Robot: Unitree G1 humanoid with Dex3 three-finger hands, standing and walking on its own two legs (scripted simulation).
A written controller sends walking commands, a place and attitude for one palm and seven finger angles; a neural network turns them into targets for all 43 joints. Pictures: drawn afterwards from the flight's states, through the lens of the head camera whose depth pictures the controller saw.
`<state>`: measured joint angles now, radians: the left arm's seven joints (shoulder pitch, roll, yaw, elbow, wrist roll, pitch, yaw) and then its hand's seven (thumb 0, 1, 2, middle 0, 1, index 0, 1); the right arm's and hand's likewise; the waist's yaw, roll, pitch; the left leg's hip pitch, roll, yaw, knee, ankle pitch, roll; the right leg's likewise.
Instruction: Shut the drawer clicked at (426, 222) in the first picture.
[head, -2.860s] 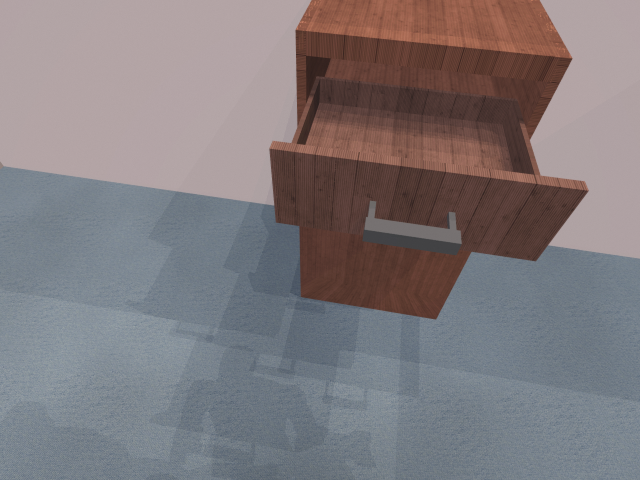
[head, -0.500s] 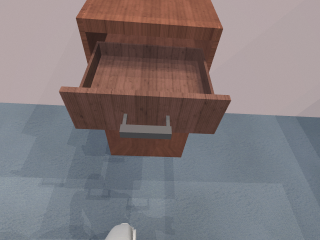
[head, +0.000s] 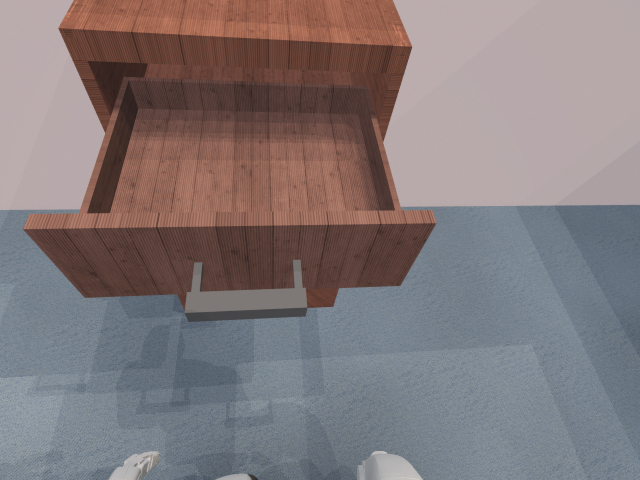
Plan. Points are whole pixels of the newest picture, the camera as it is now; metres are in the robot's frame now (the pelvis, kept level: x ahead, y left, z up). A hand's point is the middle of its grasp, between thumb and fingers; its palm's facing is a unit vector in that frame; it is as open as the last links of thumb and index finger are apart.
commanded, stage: come to a stop and stand still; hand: left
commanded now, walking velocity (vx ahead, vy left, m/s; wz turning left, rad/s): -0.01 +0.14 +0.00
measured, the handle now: (248, 286) +0.33 +0.11 +0.03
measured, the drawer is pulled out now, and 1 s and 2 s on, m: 0.30 0.30 0.30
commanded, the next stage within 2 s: look again from close up in 1.68 s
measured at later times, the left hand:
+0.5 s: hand out of the picture -0.04 +0.17 -0.17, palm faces +0.10 -0.96 -0.27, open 7.3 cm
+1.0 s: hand out of the picture -0.04 +0.22 -0.19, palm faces +0.03 -0.99 -0.13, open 7.4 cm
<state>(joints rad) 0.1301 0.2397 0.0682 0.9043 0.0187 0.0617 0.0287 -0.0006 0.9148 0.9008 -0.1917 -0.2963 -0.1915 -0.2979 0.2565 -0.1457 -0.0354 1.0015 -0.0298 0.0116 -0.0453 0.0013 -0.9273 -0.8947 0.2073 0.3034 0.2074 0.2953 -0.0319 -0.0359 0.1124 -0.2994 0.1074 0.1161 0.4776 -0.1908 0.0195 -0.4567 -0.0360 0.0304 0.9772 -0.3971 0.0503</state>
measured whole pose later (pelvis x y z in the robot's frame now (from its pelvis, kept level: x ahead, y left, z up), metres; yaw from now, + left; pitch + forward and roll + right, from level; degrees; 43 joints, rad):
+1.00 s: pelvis -0.06 +0.04 +0.01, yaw +0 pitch +1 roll -2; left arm 0.27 0.22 0.06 1.03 0.02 0.06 0.02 0.00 0.91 0.90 -0.19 -0.30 -0.19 -0.30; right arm 0.33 -0.11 -0.01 1.07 -0.03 -0.01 -0.06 0.00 -0.92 -0.89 0.21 0.30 0.21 0.30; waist -0.01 -0.10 0.03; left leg -0.19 0.00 0.06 0.37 -0.20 0.06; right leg -0.42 -0.01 0.06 1.01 -0.32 0.05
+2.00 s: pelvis -0.06 +0.00 -0.01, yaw +0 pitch -1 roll -1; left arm 0.34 0.12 -0.01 1.09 0.02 -0.02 0.04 0.00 0.91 0.90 -0.20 -0.30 -0.20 -0.30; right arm 0.26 -0.17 -0.01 1.05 -0.01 -0.02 -0.04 0.01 -0.95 -0.90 0.20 0.30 0.20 0.29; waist 0.00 0.02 0.02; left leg -0.24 0.03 0.03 0.56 -0.31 0.00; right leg -0.15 0.01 -0.03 0.50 -0.35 -0.01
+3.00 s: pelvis +0.01 -0.04 -0.01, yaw +6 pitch -1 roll +0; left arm 0.37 0.15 0.00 1.11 0.02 0.04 0.02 0.00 0.91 0.90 -0.20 -0.30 -0.20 -0.30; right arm 0.24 -0.14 -0.01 1.04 -0.03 -0.03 -0.05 0.01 -0.91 -0.90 0.20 0.30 0.20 0.29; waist 0.00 -0.05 0.07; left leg -0.22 0.04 0.09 0.59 -0.35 0.03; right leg -0.38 0.00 -0.07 1.18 -0.52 -0.03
